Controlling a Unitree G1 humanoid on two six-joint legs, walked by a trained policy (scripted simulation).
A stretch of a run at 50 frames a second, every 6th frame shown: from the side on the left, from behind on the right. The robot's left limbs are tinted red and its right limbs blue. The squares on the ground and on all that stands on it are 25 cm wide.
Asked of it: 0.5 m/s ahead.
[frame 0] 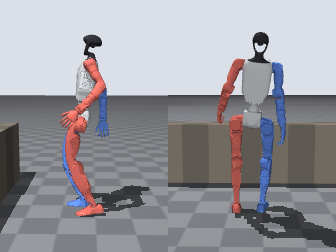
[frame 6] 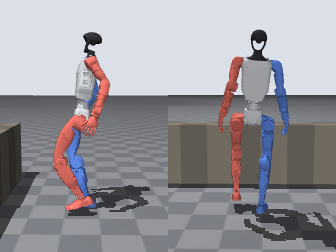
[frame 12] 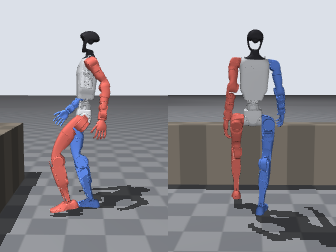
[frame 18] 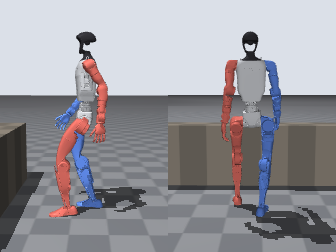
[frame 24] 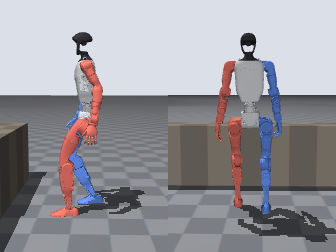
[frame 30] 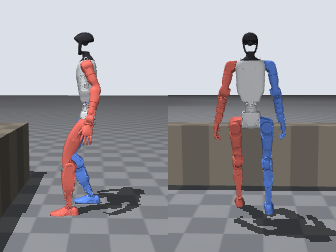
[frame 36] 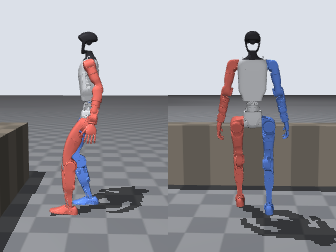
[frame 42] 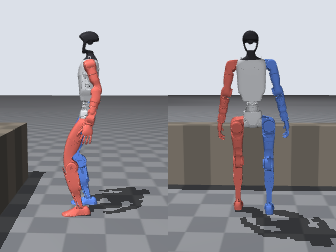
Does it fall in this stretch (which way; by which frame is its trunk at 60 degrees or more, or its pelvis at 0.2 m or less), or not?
no
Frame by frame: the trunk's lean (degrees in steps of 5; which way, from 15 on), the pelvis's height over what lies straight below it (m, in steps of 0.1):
0: 10, 0.8
6: 10, 0.8
12: 5, 0.8
18: 0, 0.8
24: 5, 0.8
30: 5, 0.8
36: 0, 0.8
42: 0, 0.8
